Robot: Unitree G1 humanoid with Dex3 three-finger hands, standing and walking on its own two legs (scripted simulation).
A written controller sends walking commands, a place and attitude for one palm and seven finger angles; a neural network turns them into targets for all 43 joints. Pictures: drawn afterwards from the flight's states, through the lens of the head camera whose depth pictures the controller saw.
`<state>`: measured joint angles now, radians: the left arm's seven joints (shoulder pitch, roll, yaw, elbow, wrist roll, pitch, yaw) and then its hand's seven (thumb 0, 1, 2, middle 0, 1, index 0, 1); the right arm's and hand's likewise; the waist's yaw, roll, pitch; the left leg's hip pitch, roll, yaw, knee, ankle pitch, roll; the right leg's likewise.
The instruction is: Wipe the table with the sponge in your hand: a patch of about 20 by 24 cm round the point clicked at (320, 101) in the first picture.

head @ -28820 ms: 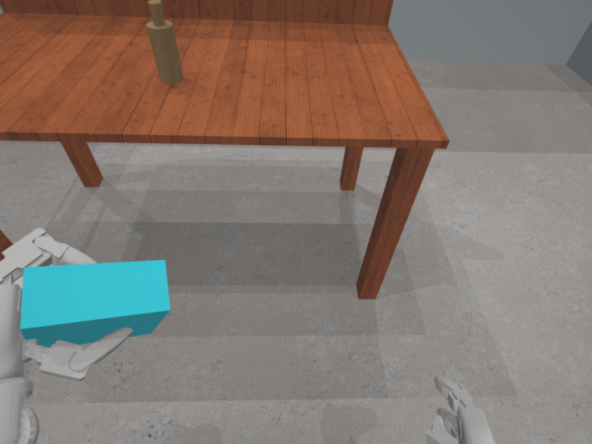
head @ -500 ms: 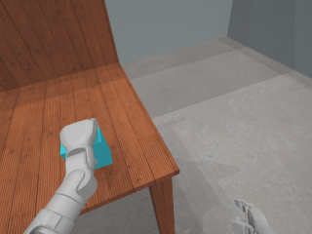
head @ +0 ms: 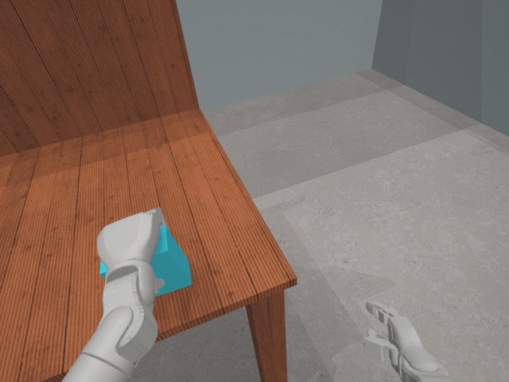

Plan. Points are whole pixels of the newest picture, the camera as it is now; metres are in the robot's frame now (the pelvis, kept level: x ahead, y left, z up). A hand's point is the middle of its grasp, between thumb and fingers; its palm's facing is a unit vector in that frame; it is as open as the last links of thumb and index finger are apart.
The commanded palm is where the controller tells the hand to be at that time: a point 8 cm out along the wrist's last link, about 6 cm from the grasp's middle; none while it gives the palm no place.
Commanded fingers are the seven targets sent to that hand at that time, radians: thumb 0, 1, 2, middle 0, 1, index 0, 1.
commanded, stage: slide back across to the middle lane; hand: left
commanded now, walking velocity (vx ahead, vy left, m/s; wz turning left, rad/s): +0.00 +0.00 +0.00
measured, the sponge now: (153, 271) +0.28 +0.22 +0.04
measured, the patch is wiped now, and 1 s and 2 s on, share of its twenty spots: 1.00 1.00 1.00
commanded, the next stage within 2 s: wipe forward along the middle lane in 0.46 s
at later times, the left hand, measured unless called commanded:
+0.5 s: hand (112, 277) +0.24 +0.25 +0.08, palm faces +0.06 -0.10 -0.99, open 9.6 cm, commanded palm +0.20 +0.26 +0.12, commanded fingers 0.00 0.10 1.30 -1.20 -1.60 -1.20 -1.60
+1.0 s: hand (100, 260) +0.27 +0.29 +0.08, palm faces -0.02 -0.03 -1.00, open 9.6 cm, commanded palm +0.25 +0.29 +0.10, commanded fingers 0.00 0.10 1.30 -1.20 -1.60 -1.20 -1.60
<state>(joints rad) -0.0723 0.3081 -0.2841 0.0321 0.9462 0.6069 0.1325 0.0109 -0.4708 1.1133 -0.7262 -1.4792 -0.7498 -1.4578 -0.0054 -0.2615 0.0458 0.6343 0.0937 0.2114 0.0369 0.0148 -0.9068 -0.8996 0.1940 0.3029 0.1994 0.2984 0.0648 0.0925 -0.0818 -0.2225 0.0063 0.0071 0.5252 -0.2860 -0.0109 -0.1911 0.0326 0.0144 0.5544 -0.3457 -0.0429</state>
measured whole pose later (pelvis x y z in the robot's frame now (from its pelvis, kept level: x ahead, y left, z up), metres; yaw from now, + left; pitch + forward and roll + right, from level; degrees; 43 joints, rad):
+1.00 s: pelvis -0.02 -0.01 +0.00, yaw +2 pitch +1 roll +0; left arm -0.15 0.46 -0.09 0.24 0.94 0.38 0.05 -0.01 -0.51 1.11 -0.79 -1.42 -0.81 -1.39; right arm 0.09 -0.30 0.02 0.69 0.07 0.13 -0.05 0.01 -0.91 -0.90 0.20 0.30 0.20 0.30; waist 0.06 0.10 -0.05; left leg -0.29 0.01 -0.03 0.53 -0.25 -0.01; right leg -0.24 0.04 -0.02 0.53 -0.31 -0.05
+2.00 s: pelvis -0.02 +0.01 -0.01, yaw +2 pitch +7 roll -1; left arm -0.62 0.54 -0.05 0.84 1.00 0.20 0.11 0.00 -0.52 1.12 -0.79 -1.41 -0.81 -1.40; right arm 0.20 -0.30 0.01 0.71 0.08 0.19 -0.04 0.01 -0.91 -0.90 0.20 0.30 0.20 0.30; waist -0.01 0.06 -0.10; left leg -0.47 0.01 -0.04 0.62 -0.28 0.00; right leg -0.39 0.04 -0.03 0.58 -0.31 -0.03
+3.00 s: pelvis +0.01 +0.03 +0.00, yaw +2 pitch +8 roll -2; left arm -0.56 0.69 0.09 0.82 1.00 0.06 0.04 -0.01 -0.50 1.12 -0.77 -1.44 -0.78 -1.43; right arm 0.18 -0.30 0.00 0.67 0.08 0.20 -0.02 0.01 -0.91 -0.90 0.20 0.30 0.20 0.30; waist 0.00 0.04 -0.07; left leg -0.43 -0.01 -0.04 0.58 -0.30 0.03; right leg -0.32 0.02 -0.03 0.48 -0.31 -0.01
